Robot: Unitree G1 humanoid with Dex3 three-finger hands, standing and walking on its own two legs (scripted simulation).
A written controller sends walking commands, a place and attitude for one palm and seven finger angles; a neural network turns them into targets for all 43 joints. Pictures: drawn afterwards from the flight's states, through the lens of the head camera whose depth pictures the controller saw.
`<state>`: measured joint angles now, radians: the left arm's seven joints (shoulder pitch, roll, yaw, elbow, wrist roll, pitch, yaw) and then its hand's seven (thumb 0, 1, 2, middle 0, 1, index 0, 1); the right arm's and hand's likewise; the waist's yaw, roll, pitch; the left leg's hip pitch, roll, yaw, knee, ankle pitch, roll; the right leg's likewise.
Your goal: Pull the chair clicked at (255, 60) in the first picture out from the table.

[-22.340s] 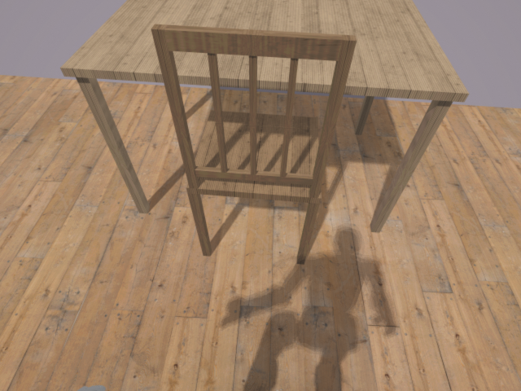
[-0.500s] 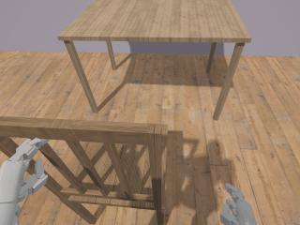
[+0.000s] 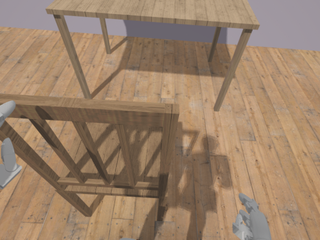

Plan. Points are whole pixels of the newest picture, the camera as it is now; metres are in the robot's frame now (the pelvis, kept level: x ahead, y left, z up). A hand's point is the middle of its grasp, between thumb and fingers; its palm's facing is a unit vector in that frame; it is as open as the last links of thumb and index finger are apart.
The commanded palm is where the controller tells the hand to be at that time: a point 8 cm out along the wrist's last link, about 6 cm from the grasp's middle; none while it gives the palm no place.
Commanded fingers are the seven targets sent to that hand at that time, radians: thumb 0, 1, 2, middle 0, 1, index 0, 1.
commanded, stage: step back with the hand held close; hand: left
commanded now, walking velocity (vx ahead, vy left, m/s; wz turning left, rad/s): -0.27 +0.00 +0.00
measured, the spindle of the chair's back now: (96, 158) +0.32 +0.22 -0.04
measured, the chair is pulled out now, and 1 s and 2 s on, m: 0.70 0.70 0.70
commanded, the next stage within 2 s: stop stepping back and stand still in 0.78 s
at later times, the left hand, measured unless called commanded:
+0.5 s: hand out of the picture +0.12 +0.28 +0.18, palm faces +0.48 -0.71 -0.51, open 7.4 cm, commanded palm +0.06 +0.32 +0.18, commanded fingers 0.00 0.90 0.90 -0.20 -0.30 -0.20 -0.30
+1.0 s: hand out of the picture +0.04 +0.24 +0.18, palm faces +0.35 -0.79 -0.50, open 7.4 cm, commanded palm -0.02 +0.30 +0.18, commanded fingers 0.00 0.90 0.90 -0.20 -0.30 -0.20 -0.30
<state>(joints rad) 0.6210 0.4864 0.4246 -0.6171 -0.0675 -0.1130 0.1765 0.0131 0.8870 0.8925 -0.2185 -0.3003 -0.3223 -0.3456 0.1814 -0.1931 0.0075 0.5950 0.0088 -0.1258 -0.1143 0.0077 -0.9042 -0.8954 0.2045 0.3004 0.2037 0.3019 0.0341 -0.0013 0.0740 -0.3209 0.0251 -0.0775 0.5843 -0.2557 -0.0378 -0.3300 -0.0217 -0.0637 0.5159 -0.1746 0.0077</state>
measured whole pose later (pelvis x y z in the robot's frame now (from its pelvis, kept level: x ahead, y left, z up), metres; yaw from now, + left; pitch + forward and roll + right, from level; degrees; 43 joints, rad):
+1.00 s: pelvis -0.17 +0.00 +0.00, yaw -2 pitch +0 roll -3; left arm 0.58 0.44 0.43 -0.59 -0.06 -0.25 0.13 0.01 0.89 0.89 -0.22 -0.30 -0.21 -0.31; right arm 0.15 -0.18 0.00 0.63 0.00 -0.14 -0.05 0.01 -0.90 -0.89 0.21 0.30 0.21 0.30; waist 0.01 0.03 0.06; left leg -0.52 0.07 -0.07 0.67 -0.26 -0.04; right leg -0.26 0.03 -0.03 0.53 -0.28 0.00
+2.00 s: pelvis -0.20 +0.00 +0.00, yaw +2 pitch -1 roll +0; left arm 0.28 0.17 0.03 0.85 0.01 0.05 0.03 -0.04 1.01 0.89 -0.21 -0.30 -0.20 -0.30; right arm 0.28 -0.19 0.02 0.94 -0.03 0.00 0.00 0.00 -0.91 -0.90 0.20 0.30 0.20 0.30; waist -0.01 -0.04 0.05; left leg -0.27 0.00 -0.05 0.53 -0.24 -0.01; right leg -0.26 -0.04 -0.06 0.52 -0.24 0.01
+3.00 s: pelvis -0.18 -0.02 +0.01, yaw +2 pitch -1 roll +0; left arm 0.32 0.12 0.01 1.06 0.00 0.01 0.03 0.00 0.91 0.89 -0.20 -0.30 -0.20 -0.30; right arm 0.35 -0.12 0.00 1.09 -0.02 -0.01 -0.03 0.00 -0.91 -0.90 0.20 0.30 0.20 0.30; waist 0.01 0.01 0.04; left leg -0.23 0.02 -0.07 0.47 -0.23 -0.04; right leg -0.22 -0.02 -0.08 0.49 -0.25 -0.02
